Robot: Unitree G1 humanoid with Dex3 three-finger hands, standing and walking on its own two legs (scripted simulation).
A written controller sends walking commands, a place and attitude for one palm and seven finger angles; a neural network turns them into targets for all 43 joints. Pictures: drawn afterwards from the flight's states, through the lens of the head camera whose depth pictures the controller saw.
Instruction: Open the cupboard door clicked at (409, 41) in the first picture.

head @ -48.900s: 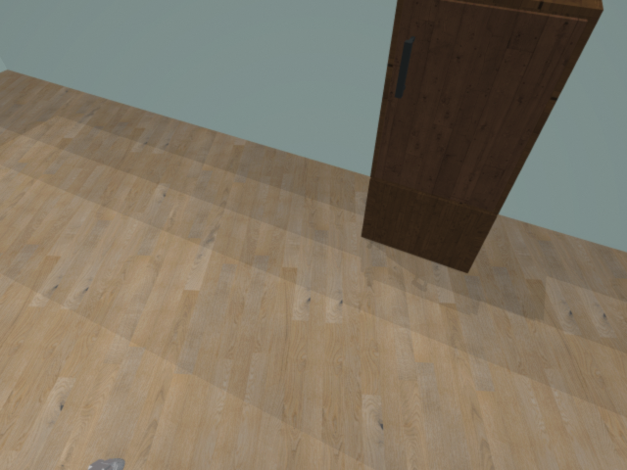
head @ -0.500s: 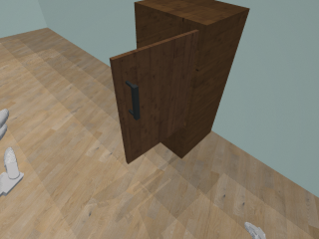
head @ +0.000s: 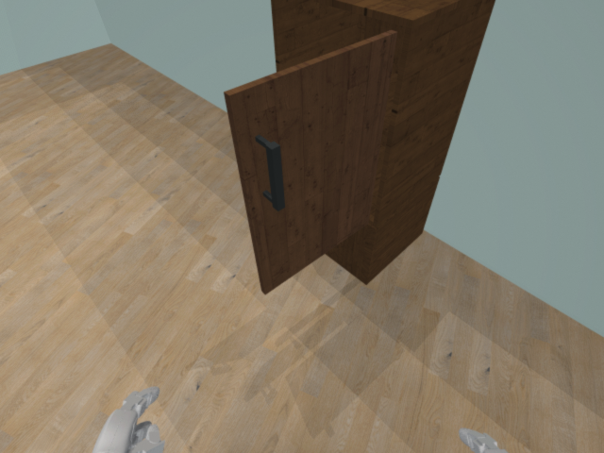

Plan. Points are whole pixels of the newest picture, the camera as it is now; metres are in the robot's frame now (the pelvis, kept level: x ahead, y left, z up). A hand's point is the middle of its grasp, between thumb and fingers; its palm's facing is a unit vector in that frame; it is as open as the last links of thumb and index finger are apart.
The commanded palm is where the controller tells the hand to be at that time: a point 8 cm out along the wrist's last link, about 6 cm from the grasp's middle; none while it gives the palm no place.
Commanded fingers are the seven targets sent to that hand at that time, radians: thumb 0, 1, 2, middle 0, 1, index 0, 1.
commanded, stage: let the arm hang, fingers relaxed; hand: left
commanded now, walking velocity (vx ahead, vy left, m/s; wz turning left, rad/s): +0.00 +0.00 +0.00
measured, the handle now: (270, 173) +0.61 +0.09 +0.03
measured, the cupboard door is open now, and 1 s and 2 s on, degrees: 86 86 86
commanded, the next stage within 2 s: look to check the result in 0.90 s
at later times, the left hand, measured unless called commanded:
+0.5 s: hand out of the picture -0.06 +0.20 -0.16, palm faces +0.04 -0.97 -0.25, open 7.4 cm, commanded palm none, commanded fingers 0.00 0.90 0.90 -0.20 -0.30 -0.20 -0.30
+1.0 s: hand out of the picture +0.02 +0.17 -0.16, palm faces +0.02 -0.98 -0.22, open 7.4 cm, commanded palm none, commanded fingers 0.00 0.90 0.90 -0.20 -0.30 -0.20 -0.30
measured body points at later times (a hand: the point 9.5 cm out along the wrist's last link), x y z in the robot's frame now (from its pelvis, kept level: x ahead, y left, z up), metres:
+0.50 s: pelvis -0.01 +0.00 +0.01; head +0.01 +0.00 +0.46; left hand -0.06 +0.25 -0.14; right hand -0.01 -0.22 -0.15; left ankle +0.06 +0.11 -0.73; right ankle -0.02 -0.10 -0.73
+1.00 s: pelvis +0.00 -0.01 +0.01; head +0.01 -0.02 +0.46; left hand +0.02 +0.22 -0.14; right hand +0.01 -0.24 -0.15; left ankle +0.06 +0.11 -0.73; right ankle -0.02 -0.10 -0.73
